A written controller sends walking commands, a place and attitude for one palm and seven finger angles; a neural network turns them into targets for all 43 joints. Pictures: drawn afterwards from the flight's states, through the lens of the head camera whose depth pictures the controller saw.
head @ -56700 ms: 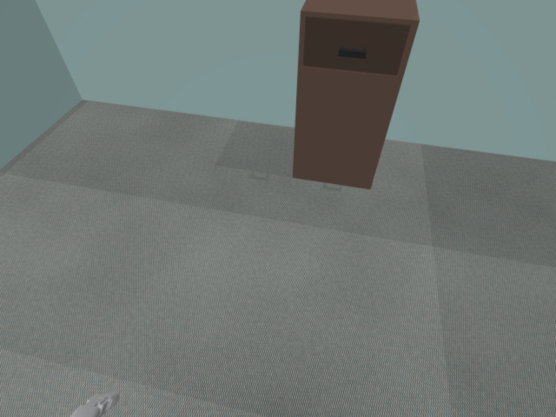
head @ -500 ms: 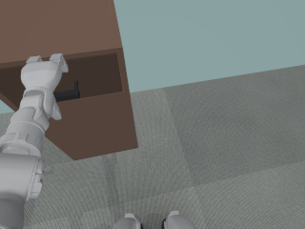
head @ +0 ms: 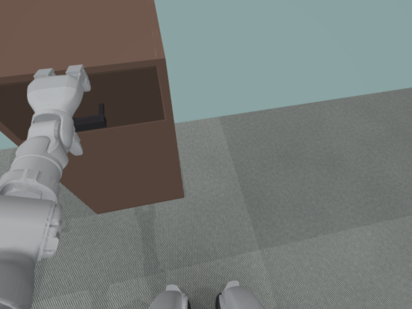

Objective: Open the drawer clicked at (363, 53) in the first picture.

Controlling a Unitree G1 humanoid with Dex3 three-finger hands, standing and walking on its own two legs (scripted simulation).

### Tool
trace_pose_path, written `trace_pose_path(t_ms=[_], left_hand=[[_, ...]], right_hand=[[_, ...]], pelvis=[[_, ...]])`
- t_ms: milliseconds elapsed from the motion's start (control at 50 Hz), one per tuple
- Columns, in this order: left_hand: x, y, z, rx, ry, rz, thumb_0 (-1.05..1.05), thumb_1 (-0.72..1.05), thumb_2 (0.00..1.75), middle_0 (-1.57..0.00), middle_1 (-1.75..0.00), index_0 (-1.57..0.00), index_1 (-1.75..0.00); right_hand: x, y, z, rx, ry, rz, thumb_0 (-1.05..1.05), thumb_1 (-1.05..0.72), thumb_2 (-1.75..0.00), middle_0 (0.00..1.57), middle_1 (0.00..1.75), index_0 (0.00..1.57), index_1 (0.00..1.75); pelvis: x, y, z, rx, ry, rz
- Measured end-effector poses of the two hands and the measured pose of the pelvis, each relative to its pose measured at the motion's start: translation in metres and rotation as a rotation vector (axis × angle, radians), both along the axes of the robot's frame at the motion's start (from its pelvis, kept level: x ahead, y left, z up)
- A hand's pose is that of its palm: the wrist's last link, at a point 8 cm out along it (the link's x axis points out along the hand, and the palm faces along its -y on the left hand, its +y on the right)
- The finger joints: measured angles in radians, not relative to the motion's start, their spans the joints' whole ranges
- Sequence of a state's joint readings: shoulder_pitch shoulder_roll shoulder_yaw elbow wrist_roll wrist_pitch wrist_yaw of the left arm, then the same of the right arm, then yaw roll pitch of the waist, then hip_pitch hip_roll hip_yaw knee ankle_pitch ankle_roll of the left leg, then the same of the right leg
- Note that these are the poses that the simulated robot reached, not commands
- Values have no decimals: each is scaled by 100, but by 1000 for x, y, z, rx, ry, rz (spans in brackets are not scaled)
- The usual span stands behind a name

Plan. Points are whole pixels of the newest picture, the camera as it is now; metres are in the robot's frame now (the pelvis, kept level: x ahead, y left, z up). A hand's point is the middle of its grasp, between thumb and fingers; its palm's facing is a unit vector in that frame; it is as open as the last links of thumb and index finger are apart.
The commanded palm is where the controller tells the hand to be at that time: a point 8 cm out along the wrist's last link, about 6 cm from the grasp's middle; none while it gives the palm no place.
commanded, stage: lower the fingers behind the handle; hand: left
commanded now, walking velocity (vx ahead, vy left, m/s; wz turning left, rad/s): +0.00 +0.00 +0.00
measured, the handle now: (82, 117) +0.54 +0.26 -0.01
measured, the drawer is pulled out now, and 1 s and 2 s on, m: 0.00 0.00 0.00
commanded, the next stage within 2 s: lift the fingers back up to retry in 1.26 s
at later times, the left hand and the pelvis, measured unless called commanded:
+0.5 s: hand (70, 112) +0.50 +0.25 +0.06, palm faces +0.03 +0.02 -1.00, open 13.7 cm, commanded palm +0.49 +0.29 +0.03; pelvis -0.02 +0.00 -0.02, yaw +0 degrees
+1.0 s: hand (69, 113) +0.50 +0.25 +0.05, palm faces +0.05 +0.04 -1.00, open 13.7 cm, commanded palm +0.50 +0.30 +0.00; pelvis -0.03 +0.01 -0.03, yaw +1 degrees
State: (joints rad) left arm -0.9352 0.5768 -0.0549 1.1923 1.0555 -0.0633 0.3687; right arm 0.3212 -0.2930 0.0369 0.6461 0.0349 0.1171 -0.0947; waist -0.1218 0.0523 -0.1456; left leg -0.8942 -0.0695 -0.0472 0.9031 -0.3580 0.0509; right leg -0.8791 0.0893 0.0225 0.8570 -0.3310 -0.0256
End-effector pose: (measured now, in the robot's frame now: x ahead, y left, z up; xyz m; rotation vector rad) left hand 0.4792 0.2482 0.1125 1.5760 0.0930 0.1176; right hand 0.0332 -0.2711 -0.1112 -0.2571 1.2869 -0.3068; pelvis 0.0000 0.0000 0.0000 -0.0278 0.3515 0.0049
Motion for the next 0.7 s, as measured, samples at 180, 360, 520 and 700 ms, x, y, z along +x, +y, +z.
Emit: trace_pose_path(t_ms=[180,360,520,700], left_hand=[[0,-1,-1,5,-4,8,0,-49,30,-35,-127,-32,-131],[-1,-1,-2,11,-9,11,0,-49,30,-34,-126,-30,-132],[-1,-1,-3,16,-16,4,0,-50,30,-35,-127,-30,-133],[-1,0,-4,22,-30,-3,0,-50,30,-35,-129,-30,-134]], right_hand=[[-8,-4,-4,-14,-6,2,1,-91,-90,20,30,20,30],[-19,-6,-9,-26,-11,0,1,-91,-90,20,30,20,30],[-24,-3,-16,-32,-15,-1,1,-91,-90,20,30,20,30],[-20,2,-23,-32,-31,5,1,-91,-90,20,30,20,30]], pelvis=[[-9,-3,-7,-1,11,3],[-18,-4,-15,-3,24,5],[-25,-3,-22,-4,35,6],[-29,1,-28,-5,46,10]])
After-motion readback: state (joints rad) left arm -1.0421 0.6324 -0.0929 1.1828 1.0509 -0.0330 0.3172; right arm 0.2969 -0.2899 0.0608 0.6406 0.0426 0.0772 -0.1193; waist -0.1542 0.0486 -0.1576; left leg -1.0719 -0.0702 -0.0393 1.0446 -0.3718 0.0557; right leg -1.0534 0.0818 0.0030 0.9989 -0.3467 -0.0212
